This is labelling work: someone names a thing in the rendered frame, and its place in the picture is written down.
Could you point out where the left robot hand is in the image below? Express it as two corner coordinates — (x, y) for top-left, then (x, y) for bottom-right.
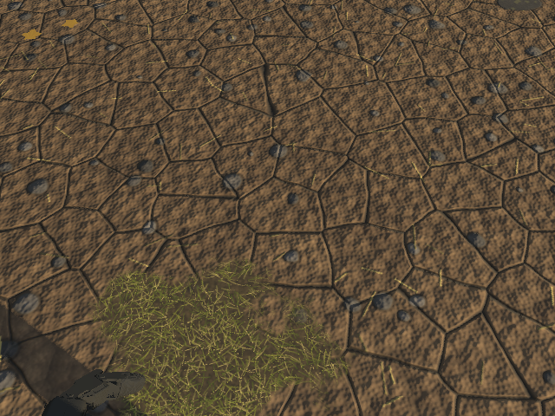
(42, 369), (146, 416)

